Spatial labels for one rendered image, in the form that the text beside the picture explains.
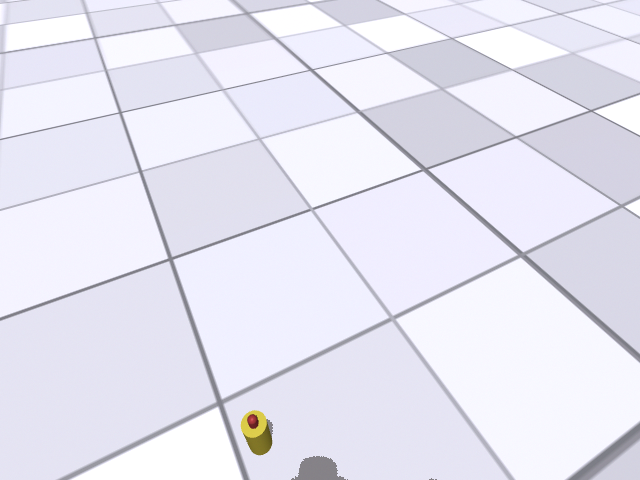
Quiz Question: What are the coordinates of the bottle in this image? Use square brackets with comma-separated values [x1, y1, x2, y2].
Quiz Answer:
[241, 410, 272, 455]

